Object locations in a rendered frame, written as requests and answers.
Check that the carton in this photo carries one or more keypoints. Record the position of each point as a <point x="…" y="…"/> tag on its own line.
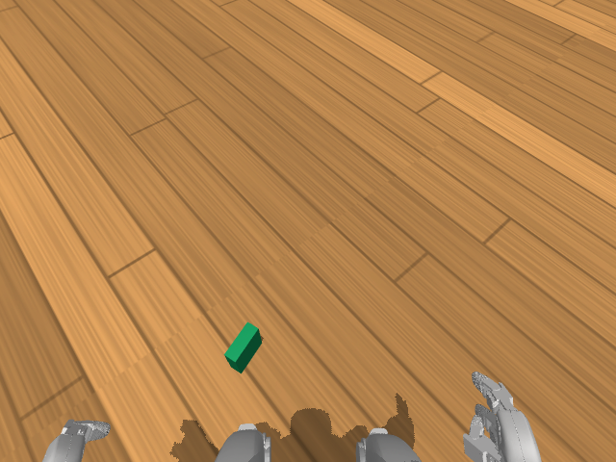
<point x="243" y="348"/>

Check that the left robot hand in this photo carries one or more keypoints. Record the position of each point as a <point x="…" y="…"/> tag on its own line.
<point x="69" y="446"/>

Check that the right robot hand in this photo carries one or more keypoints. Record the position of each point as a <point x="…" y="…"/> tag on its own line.
<point x="511" y="437"/>

